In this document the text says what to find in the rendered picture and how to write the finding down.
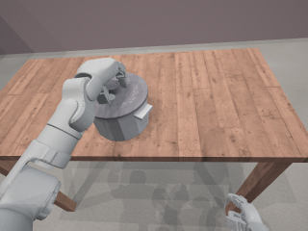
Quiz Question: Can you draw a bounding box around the robot right hand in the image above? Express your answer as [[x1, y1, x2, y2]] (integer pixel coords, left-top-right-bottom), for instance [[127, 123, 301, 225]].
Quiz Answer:
[[225, 192, 264, 231]]

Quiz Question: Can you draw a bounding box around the knob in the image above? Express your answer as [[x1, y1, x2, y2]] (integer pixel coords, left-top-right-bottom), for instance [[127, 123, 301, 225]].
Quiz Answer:
[[105, 80, 121, 95]]

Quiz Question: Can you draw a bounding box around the robot left hand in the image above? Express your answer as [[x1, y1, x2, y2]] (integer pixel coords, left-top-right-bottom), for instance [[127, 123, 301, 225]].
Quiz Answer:
[[77, 57, 128, 105]]

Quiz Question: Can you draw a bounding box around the table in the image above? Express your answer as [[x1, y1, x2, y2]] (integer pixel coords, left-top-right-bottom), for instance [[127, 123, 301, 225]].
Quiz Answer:
[[0, 47, 308, 217]]

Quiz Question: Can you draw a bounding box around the lid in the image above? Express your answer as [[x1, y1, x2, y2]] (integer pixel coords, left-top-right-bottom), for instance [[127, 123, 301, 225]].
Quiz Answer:
[[93, 72, 148, 120]]

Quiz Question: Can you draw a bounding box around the pot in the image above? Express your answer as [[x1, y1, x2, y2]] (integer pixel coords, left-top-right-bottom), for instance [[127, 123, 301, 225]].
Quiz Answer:
[[93, 99, 153, 141]]

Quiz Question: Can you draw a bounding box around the robot left forearm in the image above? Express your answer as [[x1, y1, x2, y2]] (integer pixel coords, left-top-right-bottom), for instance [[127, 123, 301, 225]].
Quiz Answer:
[[0, 70, 103, 200]]

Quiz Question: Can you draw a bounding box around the left robot upper arm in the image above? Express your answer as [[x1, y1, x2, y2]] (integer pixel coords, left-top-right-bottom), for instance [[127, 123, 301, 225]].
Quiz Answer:
[[0, 165, 61, 231]]

